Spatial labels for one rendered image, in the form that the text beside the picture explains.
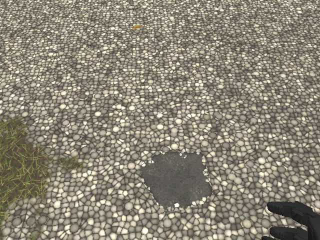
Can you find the right robot hand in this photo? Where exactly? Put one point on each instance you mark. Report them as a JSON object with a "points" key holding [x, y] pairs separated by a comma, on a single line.
{"points": [[300, 213]]}

